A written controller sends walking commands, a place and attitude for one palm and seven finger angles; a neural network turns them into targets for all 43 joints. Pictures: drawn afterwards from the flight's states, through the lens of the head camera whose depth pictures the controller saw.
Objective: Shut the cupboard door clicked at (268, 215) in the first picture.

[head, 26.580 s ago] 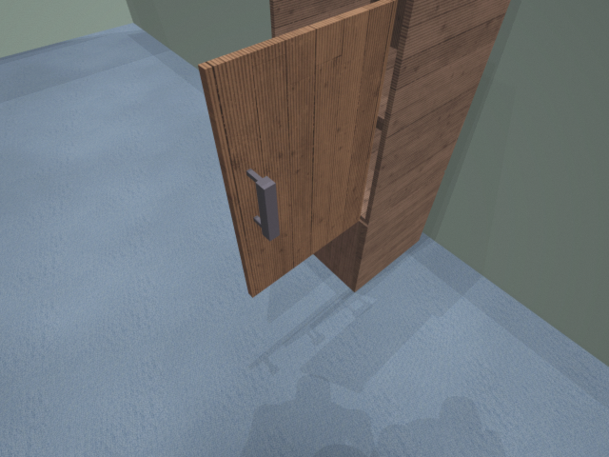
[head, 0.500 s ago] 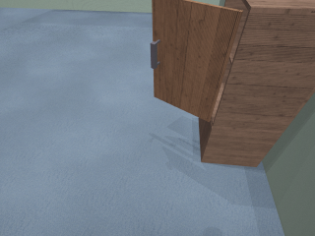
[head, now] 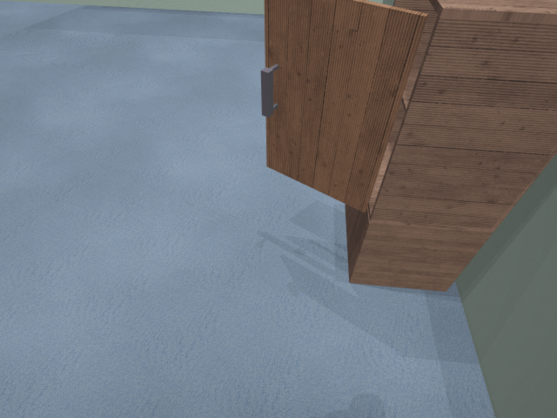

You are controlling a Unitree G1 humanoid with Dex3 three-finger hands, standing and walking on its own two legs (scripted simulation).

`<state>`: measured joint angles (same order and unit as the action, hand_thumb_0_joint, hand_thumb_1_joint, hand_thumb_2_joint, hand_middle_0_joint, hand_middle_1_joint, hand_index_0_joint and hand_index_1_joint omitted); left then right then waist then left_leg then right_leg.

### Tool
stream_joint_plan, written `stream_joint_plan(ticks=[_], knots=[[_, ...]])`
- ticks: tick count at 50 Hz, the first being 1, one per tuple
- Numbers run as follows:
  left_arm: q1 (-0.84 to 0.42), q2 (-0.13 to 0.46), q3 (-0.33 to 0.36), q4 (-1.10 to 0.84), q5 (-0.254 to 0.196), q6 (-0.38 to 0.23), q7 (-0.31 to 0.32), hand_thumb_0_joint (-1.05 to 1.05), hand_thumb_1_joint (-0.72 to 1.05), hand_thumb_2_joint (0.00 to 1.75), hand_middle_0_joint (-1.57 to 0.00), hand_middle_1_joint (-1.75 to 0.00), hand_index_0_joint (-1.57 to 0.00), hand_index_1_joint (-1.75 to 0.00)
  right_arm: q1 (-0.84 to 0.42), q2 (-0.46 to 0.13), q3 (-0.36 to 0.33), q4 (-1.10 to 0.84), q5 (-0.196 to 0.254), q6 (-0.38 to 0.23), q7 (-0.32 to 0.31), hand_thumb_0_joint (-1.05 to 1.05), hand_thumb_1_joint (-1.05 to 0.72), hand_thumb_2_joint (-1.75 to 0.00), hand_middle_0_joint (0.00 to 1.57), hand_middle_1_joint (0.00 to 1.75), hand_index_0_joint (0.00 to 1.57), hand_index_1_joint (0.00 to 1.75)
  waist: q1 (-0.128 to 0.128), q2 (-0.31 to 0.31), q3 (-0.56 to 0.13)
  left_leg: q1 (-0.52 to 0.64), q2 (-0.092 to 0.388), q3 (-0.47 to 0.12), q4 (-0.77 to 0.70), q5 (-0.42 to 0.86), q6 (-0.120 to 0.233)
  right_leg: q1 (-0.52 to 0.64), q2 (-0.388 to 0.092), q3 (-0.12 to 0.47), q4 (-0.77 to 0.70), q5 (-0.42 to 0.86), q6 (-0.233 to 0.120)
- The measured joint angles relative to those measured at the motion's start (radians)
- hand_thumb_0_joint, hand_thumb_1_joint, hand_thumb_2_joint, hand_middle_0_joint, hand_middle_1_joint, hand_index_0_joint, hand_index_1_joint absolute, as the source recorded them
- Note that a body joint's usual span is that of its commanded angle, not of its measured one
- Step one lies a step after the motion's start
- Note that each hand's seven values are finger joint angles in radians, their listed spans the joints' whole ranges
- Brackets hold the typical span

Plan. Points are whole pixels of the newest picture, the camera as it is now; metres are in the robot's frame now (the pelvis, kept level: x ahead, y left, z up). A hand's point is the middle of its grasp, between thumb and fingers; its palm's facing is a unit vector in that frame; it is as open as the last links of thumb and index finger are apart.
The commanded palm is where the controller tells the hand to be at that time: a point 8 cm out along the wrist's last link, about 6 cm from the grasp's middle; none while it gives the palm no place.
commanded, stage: look to check the result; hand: left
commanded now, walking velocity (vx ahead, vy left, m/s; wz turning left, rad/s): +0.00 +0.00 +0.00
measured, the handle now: (271, 90) +0.96 +0.07 -0.02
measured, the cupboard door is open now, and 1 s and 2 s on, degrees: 61 61 61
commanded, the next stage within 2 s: walk to a spot facing it in 0.44 s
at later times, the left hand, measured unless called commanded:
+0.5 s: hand out of the picture +0.05 +0.21 -0.16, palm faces +0.01 -0.96 -0.28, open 7.3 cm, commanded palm none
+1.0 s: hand out of the picture +0.03 +0.22 -0.20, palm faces +0.22 -0.95 -0.22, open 7.3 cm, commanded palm none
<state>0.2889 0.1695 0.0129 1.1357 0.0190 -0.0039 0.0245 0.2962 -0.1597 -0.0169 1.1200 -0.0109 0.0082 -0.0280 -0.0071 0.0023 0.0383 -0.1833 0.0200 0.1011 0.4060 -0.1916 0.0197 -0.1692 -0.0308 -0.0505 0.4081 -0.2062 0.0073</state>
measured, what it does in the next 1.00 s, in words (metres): stands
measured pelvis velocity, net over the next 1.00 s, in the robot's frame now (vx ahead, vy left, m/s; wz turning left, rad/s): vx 0.01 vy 0.01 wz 0.23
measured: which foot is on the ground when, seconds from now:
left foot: down 0.00-1.00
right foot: down 0.00-0.92, up 0.94-1.00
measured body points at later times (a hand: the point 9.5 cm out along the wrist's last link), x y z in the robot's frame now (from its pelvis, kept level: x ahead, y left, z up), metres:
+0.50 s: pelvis +0.01 -0.01 +0.00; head +0.02 -0.01 +0.45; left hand +0.05 +0.26 -0.14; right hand +0.06 -0.27 -0.15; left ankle +0.02 +0.10 -0.74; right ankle +0.01 -0.12 -0.74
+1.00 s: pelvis +0.01 +0.01 -0.02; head +0.06 +0.04 +0.43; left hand +0.02 +0.27 -0.18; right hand +0.09 -0.22 -0.16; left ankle +0.01 +0.11 -0.74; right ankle +0.00 -0.13 -0.70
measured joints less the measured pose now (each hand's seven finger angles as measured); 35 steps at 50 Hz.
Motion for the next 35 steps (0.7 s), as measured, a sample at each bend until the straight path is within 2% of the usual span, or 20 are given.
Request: stream_joint_plan(ticks=[29, 35], knots=[[-0.126, 0.105, 0.002, -0.013, -0.001, -0.015, -0.019, 0.00, 0.91, 0.90, -0.20, -0.30, -0.20, -0.29, -0.133, -0.116, 0.001, -0.004, 0.000, -0.007, 0.015, 0.00, -0.91, -0.90, 0.20, 0.30, 0.20, 0.30, 0.002, 0.005, 0.007, 0.051, 0.003, -0.018, -0.067, 0.017, -0.015, 0.057, 0.008, -0.018, -0.066, 0.009, -0.010], [-0.145, 0.110, 0.009, -0.038, -0.003, -0.001, -0.007, 0.00, 0.91, 0.90, -0.20, -0.30, -0.20, -0.29, -0.135, -0.120, -0.002, -0.025, -0.001, 0.008, 0.013, 0.00, -0.91, -0.90, 0.20, 0.30, 0.20, 0.30, -0.009, 0.003, 0.009, 0.016, -0.004, -0.045, -0.026, 0.002, -0.019, 0.033, -0.002, -0.046, -0.022, -0.021, -0.010]])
